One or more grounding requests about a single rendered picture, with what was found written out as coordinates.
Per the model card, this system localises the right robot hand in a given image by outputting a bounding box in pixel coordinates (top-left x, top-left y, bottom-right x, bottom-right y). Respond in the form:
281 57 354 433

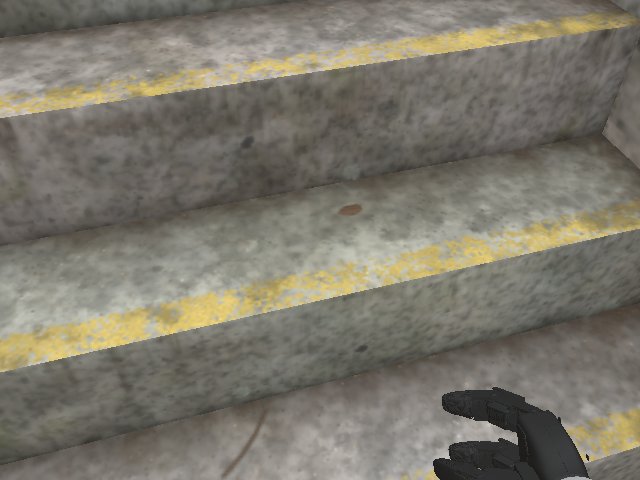
433 387 590 480

